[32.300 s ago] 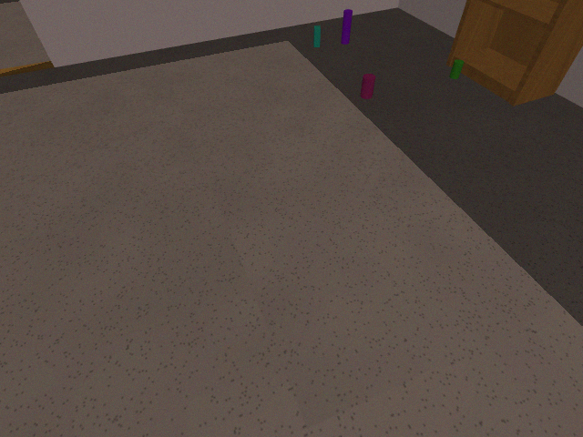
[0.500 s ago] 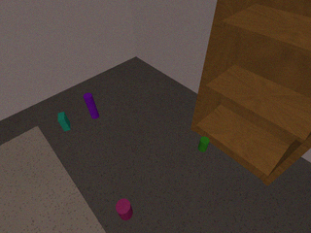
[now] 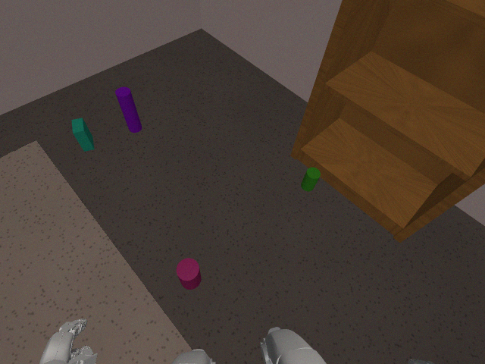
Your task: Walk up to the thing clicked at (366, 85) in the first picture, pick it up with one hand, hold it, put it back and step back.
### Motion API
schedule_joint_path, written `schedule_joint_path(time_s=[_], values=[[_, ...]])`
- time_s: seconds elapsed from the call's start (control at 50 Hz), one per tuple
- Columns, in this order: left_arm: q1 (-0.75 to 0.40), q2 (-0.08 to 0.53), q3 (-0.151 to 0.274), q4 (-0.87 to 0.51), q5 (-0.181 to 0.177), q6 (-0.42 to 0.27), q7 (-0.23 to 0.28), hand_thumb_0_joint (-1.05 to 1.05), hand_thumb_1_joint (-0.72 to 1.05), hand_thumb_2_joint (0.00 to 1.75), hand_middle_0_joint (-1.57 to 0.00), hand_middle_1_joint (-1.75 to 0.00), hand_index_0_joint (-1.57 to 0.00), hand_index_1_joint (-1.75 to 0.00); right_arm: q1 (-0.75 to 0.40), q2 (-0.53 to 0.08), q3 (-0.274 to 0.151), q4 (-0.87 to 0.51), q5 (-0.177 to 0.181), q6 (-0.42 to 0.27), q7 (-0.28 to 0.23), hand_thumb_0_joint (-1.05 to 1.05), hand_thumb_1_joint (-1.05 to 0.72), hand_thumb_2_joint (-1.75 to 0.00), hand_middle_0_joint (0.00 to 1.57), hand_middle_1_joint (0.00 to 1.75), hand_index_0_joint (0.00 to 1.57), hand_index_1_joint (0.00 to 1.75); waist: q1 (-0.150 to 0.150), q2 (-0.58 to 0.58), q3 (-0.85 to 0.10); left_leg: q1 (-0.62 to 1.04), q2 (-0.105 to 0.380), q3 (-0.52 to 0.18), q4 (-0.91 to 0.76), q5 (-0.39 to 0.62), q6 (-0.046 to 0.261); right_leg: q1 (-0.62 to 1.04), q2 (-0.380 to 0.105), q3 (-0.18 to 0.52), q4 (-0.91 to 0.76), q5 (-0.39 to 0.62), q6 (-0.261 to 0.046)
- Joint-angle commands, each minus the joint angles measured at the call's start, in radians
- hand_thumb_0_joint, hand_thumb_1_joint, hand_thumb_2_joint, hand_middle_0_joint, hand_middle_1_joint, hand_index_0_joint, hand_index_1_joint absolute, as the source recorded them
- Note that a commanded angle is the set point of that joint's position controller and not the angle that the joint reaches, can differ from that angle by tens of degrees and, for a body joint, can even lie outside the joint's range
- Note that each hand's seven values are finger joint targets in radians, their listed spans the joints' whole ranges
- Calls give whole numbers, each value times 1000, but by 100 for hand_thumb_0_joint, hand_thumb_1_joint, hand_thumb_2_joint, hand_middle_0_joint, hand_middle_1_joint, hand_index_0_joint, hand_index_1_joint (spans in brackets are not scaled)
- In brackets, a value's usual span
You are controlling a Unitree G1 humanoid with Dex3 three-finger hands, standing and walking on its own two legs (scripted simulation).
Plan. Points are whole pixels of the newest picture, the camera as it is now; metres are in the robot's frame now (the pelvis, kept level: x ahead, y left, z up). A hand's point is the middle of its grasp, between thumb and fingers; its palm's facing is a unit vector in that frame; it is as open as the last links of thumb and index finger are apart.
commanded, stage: step back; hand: left
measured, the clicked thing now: (189, 274) +0.44 +0.15 -0.69
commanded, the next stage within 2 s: none
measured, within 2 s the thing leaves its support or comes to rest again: neither
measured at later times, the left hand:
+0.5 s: hand out of the picture +0.00 +0.24 -0.13, palm faces -0.06 -0.92 -0.40, open 7.4 cm
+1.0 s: hand out of the picture -0.15 +0.27 -0.15, palm faces -0.05 -0.93 -0.38, open 7.4 cm
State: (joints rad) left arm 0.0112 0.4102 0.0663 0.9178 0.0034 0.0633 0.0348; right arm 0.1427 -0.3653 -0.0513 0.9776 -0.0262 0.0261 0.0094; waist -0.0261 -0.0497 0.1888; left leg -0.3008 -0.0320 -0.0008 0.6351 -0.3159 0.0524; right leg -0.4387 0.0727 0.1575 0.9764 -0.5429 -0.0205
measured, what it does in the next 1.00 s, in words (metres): walks backwards: right foot, then left foot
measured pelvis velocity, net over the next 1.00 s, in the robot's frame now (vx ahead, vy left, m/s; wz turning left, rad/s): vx -0.26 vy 0.00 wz -0.07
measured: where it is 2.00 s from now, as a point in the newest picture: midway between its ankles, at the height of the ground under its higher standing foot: outside the picture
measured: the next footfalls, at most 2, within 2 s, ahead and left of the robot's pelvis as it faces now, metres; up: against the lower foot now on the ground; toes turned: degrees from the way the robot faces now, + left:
right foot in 0.34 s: -0.05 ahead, -0.13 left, +0.00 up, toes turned -2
left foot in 0.70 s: -0.14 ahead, +0.11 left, +0.00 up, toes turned -2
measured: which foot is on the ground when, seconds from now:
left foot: down 0.00-0.36, up 0.38-0.68, down 0.70-1.00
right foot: up 0.00-0.32, down 0.34-0.72, up 0.74-1.00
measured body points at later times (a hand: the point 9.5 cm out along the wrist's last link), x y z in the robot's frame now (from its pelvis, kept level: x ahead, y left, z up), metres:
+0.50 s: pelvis -0.11 -0.01 +0.00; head -0.06 -0.03 +0.45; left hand +0.00 +0.29 -0.11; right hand -0.03 -0.34 -0.13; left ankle -0.09 +0.11 -0.66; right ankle -0.09 -0.13 -0.73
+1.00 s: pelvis -0.26 +0.00 +0.00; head -0.20 +0.02 +0.44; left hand -0.15 +0.32 -0.13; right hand -0.15 -0.31 -0.10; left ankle -0.18 +0.11 -0.73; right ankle -0.31 -0.15 -0.67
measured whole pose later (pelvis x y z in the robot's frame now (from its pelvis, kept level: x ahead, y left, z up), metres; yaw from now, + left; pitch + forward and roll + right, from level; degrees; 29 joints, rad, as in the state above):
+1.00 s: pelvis -0.26 +0.00 +0.00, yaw -4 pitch -2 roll -1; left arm 0.18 0.40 0.09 0.83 0.01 0.07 0.01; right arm 0.12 -0.36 -0.04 0.82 -0.03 0.01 -0.01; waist 0.02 -0.03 0.18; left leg -0.35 0.04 0.01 0.61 -0.22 0.02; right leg -0.36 0.06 0.12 1.01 -0.52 0.03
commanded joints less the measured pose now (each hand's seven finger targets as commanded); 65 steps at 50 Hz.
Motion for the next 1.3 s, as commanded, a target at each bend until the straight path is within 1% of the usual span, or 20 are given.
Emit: schedule_joint_path(time_s=[0.0,0.16,0.28,0.32,0.34,0.36,0.44,0.54,0.62,0.66,0.68,0.7,0.72,0.78,0.9,1.0,1.06,1.1,1.18,1.28], values=[[116,156,37,-61,0,-15,7,0,90,90,-20,-30,-20,-30,-53,-245,-60,-122,-4,-26,-47,0,-90,-90,20,30,20,30,46,206,-270,271,255,-244,-166,727,104,-73,11,29,195,47,9],[88,148,53,-121,11,-26,-5,0,90,90,-20,-30,-20,-30,51,-249,-70,-152,2,-21,-50,0,-90,-90,20,30,20,30,-27,162,-248,288,296,-247,-148,624,190,-24,-23,-34,-29,36,35],[231,135,66,-80,21,-35,-26,0,90,90,-20,-30,-20,-30,-44,-277,-67,-186,5,-8,-36,0,-90,-90,20,30,20,30,43,169,-262,57,275,-218,-145,294,122,241,-54,-129,-397,207,-14],[284,172,78,-73,38,-45,-24,0,90,90,-20,-30,-20,-30,-47,-236,-54,-183,17,-3,-31,0,-90,-90,20,30,20,30,61,58,-267,-87,196,-165,-37,113,33,332,-154,30,-564,257,-66],[219,266,99,-103,31,-46,-27,0,90,90,-20,-30,-20,-30,-79,-198,-49,-198,25,-3,-30,0,-90,-90,20,30,20,30,63,-178,-187,-203,-16,-56,160,-129,-39,229,-337,310,-658,289,-198],[147,311,107,-148,38,-51,-27,0,90,90,-20,-30,-20,-30,-69,-215,-58,-185,19,6,-38,0,-90,-90,20,30,20,30,69,-226,-136,-145,-66,-90,423,-304,-60,54,-480,434,-707,321,-311],[37,193,81,-191,27,-55,-9,0,90,90,-20,-30,-20,-30,50,-213,-43,-138,33,-2,-38,0,-90,-90,20,30,20,30,3,-78,-142,-143,-101,-156,582,-150,-66,110,-294,97,-587,601,-190],[157,169,74,-199,35,-47,-4,0,90,90,-20,-30,-20,-30,28,-198,-31,-174,25,-11,-42,0,-90,-90,20,30,20,30,81,-111,-221,-210,-48,-91,293,-226,-80,421,-303,78,-495,741,-207],[127,206,72,-224,24,-29,-11,0,90,90,-20,-30,-20,-30,107,-192,-41,-147,13,-15,-35,0,-90,-90,20,30,20,30,39,-150,-257,-21,-7,-8,-33,-101,-56,339,-301,69,-438,684,-173],[121,188,59,-234,16,-18,-18,0,90,90,-20,-30,-20,-30,140,-211,-54,-135,1,-25,-32,0,-90,-90,20,30,20,30,13,-66,-260,115,28,-42,-232,130,-32,221,-248,25,-378,539,-96],[139,152,50,-242,13,-16,-21,0,90,90,-20,-30,-20,-30,129,-275,-71,-148,-18,-29,-29,0,-90,-90,20,30,20,30,20,97,-267,180,201,-277,-270,167,28,69,-157,-29,-271,329,-42],[75,162,60,-253,6,-22,-11,0,90,90,-20,-30,-20,-30,50,-394,-91,-174,-8,-22,-18,0,-90,-90,20,30,20,30,-9,326,-220,48,398,-495,-324,310,185,3,16,-136,-59,-27,6],[22,176,73,-245,24,-21,-2,0,90,90,-20,-30,-20,-30,39,-386,-95,-181,-15,-28,-22,0,-90,-90,20,30,20,30,-38,265,-182,-36,444,-562,-335,335,259,12,10,8,136,-93,8],[150,155,70,-184,-4,-15,-3,0,90,90,-20,-30,-20,-30,-61,-276,-57,-190,-12,-32,-40,0,-90,-90,20,30,20,30,66,150,-171,47,284,-253,-230,488,144,-65,41,51,303,29,-10],[162,147,71,-185,14,-23,-14,0,90,90,-20,-30,-20,-30,25,-253,-64,-202,-2,-29,-47,0,-90,-90,20,30,20,30,2,183,-212,236,299,-234,-166,516,211,-76,0,-10,119,17,59],[227,132,66,-151,15,-36,-25,0,90,90,-20,-30,-20,-30,0,-290,-71,-226,-4,-10,-38,0,-90,-90,20,30,20,30,10,265,-275,181,272,-211,-118,424,163,125,-48,-122,-316,101,30],[328,179,81,-100,36,-45,-28,0,90,90,-20,-30,-20,-30,-37,-265,-65,-241,14,6,-31,0,-90,-90,20,30,20,30,58,170,-283,-60,201,-171,-44,176,45,326,-99,-55,-534,272,-34],[208,366,122,-160,42,-41,-31,0,90,90,-20,-30,-20,-30,-83,-217,-64,-257,20,9,-49,0,-90,-90,20,30,20,30,98,-262,-164,-188,-55,-88,410,-300,-60,26,-485,425,-701,191,-283],[39,218,86,-208,41,-49,-11,0,90,90,-20,-30,-20,-30,39,-216,-55,-196,30,-2,-43,0,-90,-90,20,30,20,30,2,-87,-136,-158,-86,-146,580,-141,-56,42,-298,67,-551,485,-180],[120,218,79,-215,49,-37,-1,0,90,90,-20,-30,-20,-30,37,-203,-47,-207,13,-8,-41,0,-90,-90,20,30,20,30,64,-169,-176,-155,-14,-65,226,-216,-61,266,-322,77,-497,580,-179]])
